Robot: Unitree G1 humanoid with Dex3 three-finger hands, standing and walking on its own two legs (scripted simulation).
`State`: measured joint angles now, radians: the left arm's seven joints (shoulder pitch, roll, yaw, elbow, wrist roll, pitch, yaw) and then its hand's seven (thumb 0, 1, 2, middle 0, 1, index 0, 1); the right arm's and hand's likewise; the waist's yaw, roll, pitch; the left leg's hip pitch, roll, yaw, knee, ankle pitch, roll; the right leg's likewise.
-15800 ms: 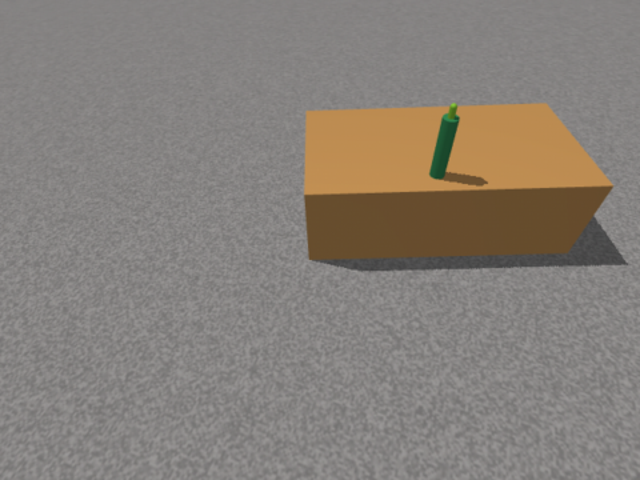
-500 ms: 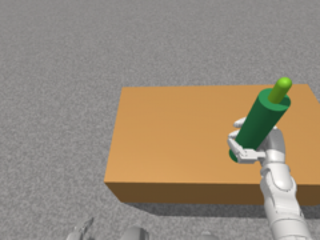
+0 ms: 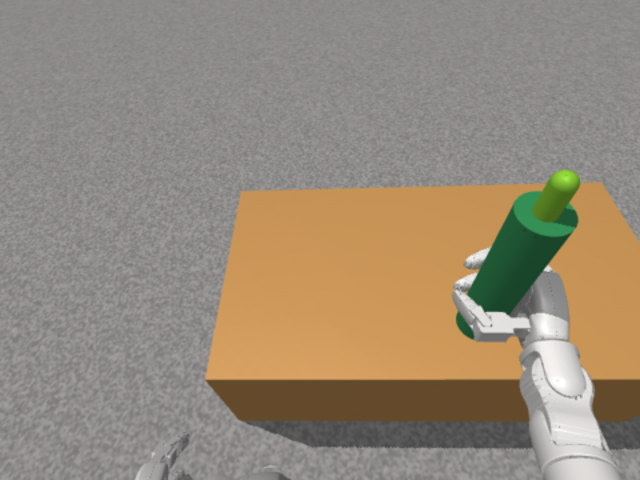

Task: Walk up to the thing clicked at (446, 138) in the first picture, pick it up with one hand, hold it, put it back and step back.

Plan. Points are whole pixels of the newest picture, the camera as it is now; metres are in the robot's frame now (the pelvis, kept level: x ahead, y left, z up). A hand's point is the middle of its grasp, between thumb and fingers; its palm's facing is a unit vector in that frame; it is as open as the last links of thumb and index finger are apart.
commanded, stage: hold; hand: right
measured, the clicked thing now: (510, 267) +0.34 -0.18 +0.11
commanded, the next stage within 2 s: none
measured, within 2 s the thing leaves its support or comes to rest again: neither
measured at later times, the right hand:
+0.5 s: hand (490, 301) +0.32 -0.17 +0.06, palm faces +0.07 +1.00 +0.00, open 7.1 cm
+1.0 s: hand (490, 299) +0.32 -0.16 +0.07, palm faces +0.07 +1.00 +0.00, open 7.1 cm
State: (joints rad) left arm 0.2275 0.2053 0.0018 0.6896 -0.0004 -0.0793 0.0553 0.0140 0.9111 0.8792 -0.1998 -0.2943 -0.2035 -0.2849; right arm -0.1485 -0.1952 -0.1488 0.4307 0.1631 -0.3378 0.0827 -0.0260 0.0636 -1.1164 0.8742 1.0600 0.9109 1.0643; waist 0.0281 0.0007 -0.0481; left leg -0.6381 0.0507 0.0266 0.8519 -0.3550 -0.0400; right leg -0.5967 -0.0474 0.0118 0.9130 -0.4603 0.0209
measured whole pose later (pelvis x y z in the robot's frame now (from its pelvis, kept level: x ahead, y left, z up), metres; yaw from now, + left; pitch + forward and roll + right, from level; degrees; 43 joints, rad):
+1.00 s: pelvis +0.00 +0.00 +0.01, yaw +0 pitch +5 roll +1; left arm 0.22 0.20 -0.01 0.69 0.00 -0.09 0.06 0.01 0.91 0.89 -0.20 -0.30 -0.21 -0.29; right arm -0.10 -0.19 -0.13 0.37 0.17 -0.31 0.09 -0.03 0.06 -1.12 0.88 1.06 0.91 1.06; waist 0.02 -0.01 -0.03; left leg -0.53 0.05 0.03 0.77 -0.32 -0.04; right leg -0.49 -0.05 0.01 0.82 -0.42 0.02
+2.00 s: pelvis +0.00 +0.00 +0.01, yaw +0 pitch +5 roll +1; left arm 0.22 0.20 -0.02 0.70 0.00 -0.09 0.06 0.01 0.90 0.90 -0.20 -0.30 -0.21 -0.29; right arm -0.09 -0.19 -0.14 0.38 0.18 -0.32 0.10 -0.03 0.07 -1.12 0.88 1.06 0.91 1.06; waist 0.02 0.00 -0.02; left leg -0.54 0.05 0.03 0.77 -0.32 -0.04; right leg -0.49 -0.05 0.01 0.82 -0.42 0.02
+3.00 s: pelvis -0.02 +0.01 -0.06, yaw +0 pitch +20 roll +1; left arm 0.22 0.23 0.01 0.71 0.03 -0.13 0.03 0.01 0.91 0.89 -0.21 -0.31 -0.22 -0.29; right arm -0.41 -0.24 -0.24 0.78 0.16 -0.54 0.19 -0.03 0.09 -1.16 0.87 1.09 0.91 1.10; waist 0.07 0.03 -0.12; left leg -1.10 0.06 0.01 1.20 -0.45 -0.03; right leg -1.04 -0.04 0.02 1.25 -0.56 0.03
